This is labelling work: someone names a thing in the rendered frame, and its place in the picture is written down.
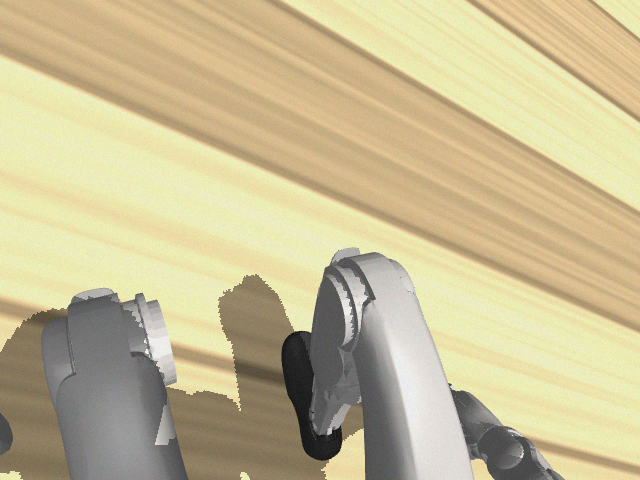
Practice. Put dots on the right robot hand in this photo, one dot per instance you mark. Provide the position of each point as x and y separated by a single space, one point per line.
475 418

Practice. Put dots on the right robot arm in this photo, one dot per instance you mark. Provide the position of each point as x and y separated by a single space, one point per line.
510 456

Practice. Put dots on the right robot foot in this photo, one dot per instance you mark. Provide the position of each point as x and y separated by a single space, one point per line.
298 376

